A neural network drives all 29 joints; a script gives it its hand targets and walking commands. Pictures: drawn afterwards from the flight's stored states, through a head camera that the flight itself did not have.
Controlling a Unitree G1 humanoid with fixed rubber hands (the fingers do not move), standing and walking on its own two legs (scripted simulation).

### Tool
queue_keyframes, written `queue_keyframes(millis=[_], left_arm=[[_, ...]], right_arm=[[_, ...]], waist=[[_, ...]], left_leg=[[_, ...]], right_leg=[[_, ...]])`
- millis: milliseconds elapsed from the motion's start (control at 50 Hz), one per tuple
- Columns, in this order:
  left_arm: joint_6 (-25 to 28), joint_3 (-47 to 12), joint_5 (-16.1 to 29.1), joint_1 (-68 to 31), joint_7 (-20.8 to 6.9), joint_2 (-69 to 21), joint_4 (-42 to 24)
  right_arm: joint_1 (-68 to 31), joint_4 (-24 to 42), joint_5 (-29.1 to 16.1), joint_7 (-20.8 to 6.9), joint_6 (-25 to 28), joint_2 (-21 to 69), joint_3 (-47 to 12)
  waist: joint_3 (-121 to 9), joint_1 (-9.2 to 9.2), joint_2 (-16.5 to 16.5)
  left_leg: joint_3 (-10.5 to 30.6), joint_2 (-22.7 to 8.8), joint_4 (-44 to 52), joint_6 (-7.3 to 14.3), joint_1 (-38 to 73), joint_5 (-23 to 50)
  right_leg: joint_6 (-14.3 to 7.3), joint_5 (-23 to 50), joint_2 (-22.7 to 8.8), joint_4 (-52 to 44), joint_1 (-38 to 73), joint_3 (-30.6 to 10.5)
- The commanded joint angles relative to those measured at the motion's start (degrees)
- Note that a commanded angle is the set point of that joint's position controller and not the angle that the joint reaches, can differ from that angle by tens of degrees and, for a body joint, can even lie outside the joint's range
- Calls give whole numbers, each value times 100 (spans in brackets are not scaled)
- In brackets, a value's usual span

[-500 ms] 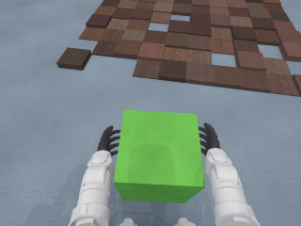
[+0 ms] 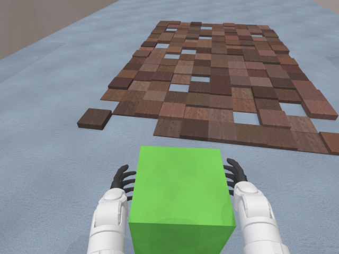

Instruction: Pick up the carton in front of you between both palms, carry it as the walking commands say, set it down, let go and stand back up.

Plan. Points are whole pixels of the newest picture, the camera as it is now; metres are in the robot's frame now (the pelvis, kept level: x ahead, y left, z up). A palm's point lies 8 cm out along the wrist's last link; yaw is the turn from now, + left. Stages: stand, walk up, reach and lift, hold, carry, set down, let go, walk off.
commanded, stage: reach and lift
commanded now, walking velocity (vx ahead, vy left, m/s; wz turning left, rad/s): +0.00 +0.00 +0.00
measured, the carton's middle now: (177, 206) +0.29 +0.00 -0.05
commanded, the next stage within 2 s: hold in 0.88 s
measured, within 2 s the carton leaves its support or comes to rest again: neither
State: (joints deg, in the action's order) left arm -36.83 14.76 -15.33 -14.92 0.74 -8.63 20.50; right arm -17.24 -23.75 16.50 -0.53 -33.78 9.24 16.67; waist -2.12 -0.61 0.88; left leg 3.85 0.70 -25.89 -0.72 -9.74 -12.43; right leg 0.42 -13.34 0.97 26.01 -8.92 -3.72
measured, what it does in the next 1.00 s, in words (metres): stands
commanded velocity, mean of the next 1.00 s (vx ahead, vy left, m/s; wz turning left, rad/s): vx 0.00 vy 0.00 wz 0.00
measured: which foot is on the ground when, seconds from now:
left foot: down 0.00-1.00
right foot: down 0.00-1.00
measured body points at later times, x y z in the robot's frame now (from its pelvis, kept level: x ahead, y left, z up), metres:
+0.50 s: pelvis -0.01 +0.01 +0.00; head -0.03 +0.02 +0.45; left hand +0.31 +0.16 +0.03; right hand +0.31 -0.15 +0.03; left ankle +0.02 +0.13 -0.74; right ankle +0.01 -0.13 -0.74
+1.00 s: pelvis +0.01 +0.00 +0.01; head -0.03 +0.01 +0.45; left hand +0.30 +0.15 +0.04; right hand +0.31 -0.16 +0.05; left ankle +0.02 +0.13 -0.74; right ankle +0.01 -0.13 -0.74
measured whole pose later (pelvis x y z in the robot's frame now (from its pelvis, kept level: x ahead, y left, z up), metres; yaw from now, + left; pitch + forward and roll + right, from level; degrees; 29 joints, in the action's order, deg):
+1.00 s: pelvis +0.01 +0.00 +0.01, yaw +0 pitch -6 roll +0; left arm -42.2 10.3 -14.8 -12.0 0.5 -8.1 10.4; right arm -13.9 -13.3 14.7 -0.6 -39.4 8.5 12.0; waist 0.4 0.3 1.3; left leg 3.7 0.2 -19.4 -0.9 -2.9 -10.3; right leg 0.2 -11.2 1.1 19.8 -2.3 -4.1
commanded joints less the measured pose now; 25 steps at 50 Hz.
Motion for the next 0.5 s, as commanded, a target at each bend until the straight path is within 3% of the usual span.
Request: queue_keyframes(millis=[0,20,40,60,80,100,120,140,160,180,200,220,240,280,300,320,340,360,380,400,420,440,460,480], left_arm=[[406,-3037,1241,-4155,-1459,-5456,-315],[412,-3134,1338,-4226,-1457,-5664,-321],[380,-2941,1278,-4019,-1491,-5584,4],[438,-2965,1171,-4364,-1474,-5548,-289],[420,-2817,1148,-4024,-1471,-5603,-16],[394,-2742,1066,-3912,-1458,-5580,47],[392,-2685,1044,-4009,-1463,-5451,61],[307,-2370,864,-3732,-1492,-5371,671],[338,-2262,774,-3505,-1517,-5360,602],[372,-2339,743,-3888,-1499,-5325,493],[380,-2287,731,-4009,-1484,-5234,422],[394,-2476,861,-3919,-1506,-5269,256],[402,-2709,974,-3892,-1506,-5361,94],[386,-2810,1066,-3975,-1521,-5392,-159],[368,-3001,1195,-3937,-1509,-5604,-351],[348,-3051,1182,-4063,-1479,-5510,-492],[329,-3174,1383,-3937,-1465,-5659,-600],[295,-3116,1239,-4110,-1447,-5415,-685],[217,-2974,1226,-3900,-1423,-5365,-368],[204,-3089,1163,-3703,-1404,-5515,-361],[209,-2969,1286,-3843,-1399,-5498,-210],[185,-2912,1210,-3700,-1417,-5359,-280],[157,-2984,1240,-3603,-1427,-5450,-364],[121,-3030,1216,-3283,-1453,-5470,-228]], right_arm=[[-3432,-106,-1232,-1514,83,5732,-2887],[-3402,-130,-1275,-1559,93,5756,-2904],[-3235,-303,-1244,-1570,50,5749,-2888],[-3316,-482,-1299,-1553,51,5896,-2933],[-3423,-262,-1321,-1530,35,5937,-3088],[-3214,-382,-1207,-1520,-4,5763,-2946],[-3193,-573,-1103,-1513,-6,5704,-2812],[-3273,-634,-1098,-1492,-28,5490,-2694],[-3151,-591,-1035,-1488,-45,5656,-2754],[-3318,-706,-880,-1513,15,5447,-2424],[-3244,-950,-858,-1492,-17,5531,-2414],[-3058,-844,-854,-1468,-2,5531,-2368],[-2884,-727,-877,-1498,20,5691,-2524],[-3097,-265,-1110,-1478,25,5670,-2882],[-3166,-45,-1062,-1512,28,5673,-2915],[-3027,-344,-1185,-1494,-58,5668,-2932],[-2941,-65,-1206,-1470,-47,5594,-3066],[-2914,-284,-1177,-1468,-90,5568,-2974],[-2759,-411,-1064,-1470,-102,5465,-2770],[-2990,-142,-1086,-1480,-42,5350,-2832],[-2808,-344,-990,-1480,-79,5319,-2804],[-2752,-308,-1003,-1450,-97,5298,-2728],[-2560,-29,-953,-1460,-103,5276,-2881],[-2466,-11,-1015,-1475,-107,5323,-2894]], waist=[[-1159,92,-179],[-1331,5,-8],[-1349,-2,-105],[-1410,231,-18],[-1472,287,67],[-1438,166,102],[-1175,214,51],[-1046,179,74],[-1008,237,174],[-978,116,65],[-738,279,-50],[-904,47,-70],[-1047,49,20],[-1259,197,-198],[-1549,-97,-72],[-1451,275,-272],[-1692,-7,-239],[-1495,202,-439],[-1348,-30,-128],[-1209,44,-203],[-1017,-20,-35],[-1077,-21,-267],[-1291,-131,-164],[-1149,-52,-184]], left_leg=[[-60,422,409,137,239,-245],[-19,389,360,131,280,73],[-72,412,305,139,423,225],[-27,456,229,159,548,318],[-101,450,249,194,640,388],[-81,469,257,163,431,321],[-98,448,329,167,422,55],[-163,459,417,171,338,-216],[-117,390,390,199,470,-76],[-120,414,439,150,379,-269],[-145,411,428,174,244,-421],[-79,408,400,152,559,-290],[-62,356,458,125,727,-22],[-83,422,387,103,601,391],[12,377,389,71,954,717],[-74,436,298,55,751,897],[54,357,389,81,1163,940],[-49,451,436,36,1030,703],[36,335,490,62,1122,577],[-8,409,415,8,1022,564],[10,367,499,46,1035,534],[-57,384,488,25,882,552],[-59,405,519,-19,1089,620],[-9,426,530,5,1049,811]], right_leg=[[-69,49,372,-394,-29,-62],[-78,381,413,-327,43,-10],[-61,364,444,-312,-45,-78],[-74,486,328,-410,94,-189],[3,432,377,-390,7,-89],[6,515,389,-365,192,-133],[27,290,384,-314,94,-80],[7,-20,437,-404,29,-26],[4,-135,341,-519,-213,-51],[-23,-228,440,-492,-188,-29],[-28,-251,344,-444,-194,-125],[-52,-452,379,-587,-455,-2],[-69,-201,401,-560,-406,-7],[-9,393,375,-494,34,-76],[-58,548,526,-441,-54,28],[-58,858,423,-451,266,-109],[-65,900,478,-401,241,-28],[-55,661,430,-513,86,-4],[-117,474,450,-572,-164,39],[-146,412,473,-515,11,19],[-115,312,488,-543,-281,89],[-104,533,409,-541,-9,-14],[-82,585,512,-539,88,97],[-114,663,470,-558,5,24]])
